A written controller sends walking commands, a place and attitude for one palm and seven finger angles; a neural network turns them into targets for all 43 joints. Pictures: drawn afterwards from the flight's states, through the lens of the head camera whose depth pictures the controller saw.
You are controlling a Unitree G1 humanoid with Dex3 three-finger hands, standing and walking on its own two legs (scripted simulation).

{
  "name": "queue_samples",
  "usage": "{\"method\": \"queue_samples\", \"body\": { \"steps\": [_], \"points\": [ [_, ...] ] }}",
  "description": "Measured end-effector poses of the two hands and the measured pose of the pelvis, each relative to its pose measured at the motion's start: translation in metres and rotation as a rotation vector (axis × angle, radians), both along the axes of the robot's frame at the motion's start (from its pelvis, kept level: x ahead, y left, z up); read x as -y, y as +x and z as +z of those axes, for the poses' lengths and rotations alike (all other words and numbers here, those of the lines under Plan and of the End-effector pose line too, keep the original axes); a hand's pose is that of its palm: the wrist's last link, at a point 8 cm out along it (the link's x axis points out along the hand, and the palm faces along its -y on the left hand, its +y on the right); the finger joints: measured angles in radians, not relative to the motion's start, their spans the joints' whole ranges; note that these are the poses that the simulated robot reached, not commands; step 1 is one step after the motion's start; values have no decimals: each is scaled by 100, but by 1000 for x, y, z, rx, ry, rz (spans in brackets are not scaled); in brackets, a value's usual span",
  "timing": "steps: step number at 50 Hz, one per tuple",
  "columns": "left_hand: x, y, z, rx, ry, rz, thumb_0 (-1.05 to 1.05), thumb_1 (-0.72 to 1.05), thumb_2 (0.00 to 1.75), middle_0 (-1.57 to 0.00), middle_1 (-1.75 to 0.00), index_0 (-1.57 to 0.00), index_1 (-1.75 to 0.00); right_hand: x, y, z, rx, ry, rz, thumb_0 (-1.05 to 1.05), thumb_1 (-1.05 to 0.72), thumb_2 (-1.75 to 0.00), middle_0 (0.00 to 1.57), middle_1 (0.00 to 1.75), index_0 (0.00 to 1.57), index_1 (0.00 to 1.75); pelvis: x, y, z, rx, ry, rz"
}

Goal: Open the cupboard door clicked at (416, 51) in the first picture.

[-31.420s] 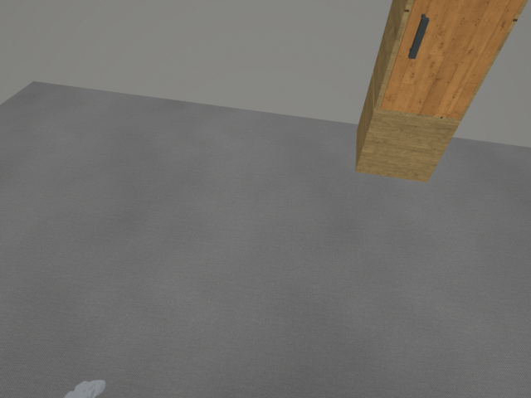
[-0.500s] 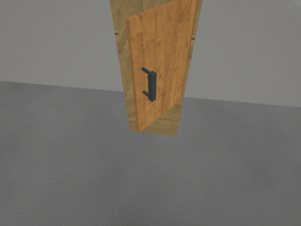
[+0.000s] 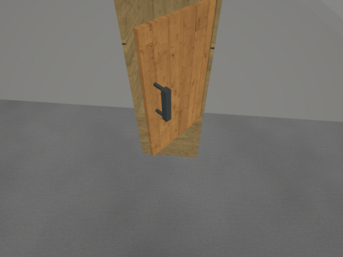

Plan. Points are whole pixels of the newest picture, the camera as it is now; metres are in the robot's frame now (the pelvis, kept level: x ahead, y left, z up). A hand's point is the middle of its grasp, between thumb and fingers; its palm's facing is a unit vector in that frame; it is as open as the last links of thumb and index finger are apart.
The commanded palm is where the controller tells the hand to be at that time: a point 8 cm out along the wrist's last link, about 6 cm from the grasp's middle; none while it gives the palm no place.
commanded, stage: look to check the result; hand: left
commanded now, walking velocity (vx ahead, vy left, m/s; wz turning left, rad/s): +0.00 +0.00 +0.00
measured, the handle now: (161, 102) +0.61 +0.06 -0.02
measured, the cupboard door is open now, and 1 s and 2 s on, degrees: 51 51 51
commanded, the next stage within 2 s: walk to a spot facing it in 0.50 s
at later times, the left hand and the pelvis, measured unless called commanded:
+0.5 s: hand out of the picture +0.05 +0.23 -0.16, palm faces +0.00 -0.95 -0.30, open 7.4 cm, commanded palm none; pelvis +0.01 +0.00 +0.00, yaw +0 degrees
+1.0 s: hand out of the picture +0.07 +0.19 -0.18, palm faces -0.12 -0.96 -0.27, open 7.4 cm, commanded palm none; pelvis +0.00 -0.01 -0.02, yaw -11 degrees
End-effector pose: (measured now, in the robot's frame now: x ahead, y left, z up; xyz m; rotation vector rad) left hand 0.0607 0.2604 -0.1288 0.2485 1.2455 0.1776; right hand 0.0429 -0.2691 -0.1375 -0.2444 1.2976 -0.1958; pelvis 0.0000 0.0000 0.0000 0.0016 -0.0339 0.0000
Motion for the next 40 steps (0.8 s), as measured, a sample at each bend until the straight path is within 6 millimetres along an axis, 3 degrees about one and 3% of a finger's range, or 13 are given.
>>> {"method": "queue_samples", "body": {
  "steps": [16,31,40],
  "points": [
    [-15,-23,0,-101,28,24,0,90,90,-20,-30,-20,-29,-5,5,-1,-36,6,11,0,-90,-90,20,30,20,30,-2,8,1,-7,3,-3],
    [-11,-7,0,-61,18,15,0,90,90,-20,-30,-20,-29,-9,28,1,16,14,18,0,-90,-90,20,30,20,30,-4,15,2,-8,5,-6],
    [-4,0,-6,-82,6,-8,0,90,90,-20,-30,-20,-29,-11,18,-2,26,8,-42,0,-90,-90,20,30,20,30,-4,14,-2,-17,2,-63]
  ]
}}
